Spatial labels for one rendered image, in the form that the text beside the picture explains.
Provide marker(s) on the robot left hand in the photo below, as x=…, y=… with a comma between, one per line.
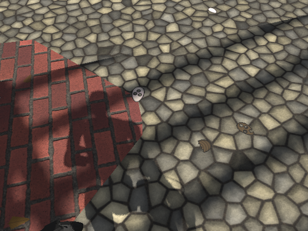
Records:
x=58, y=225

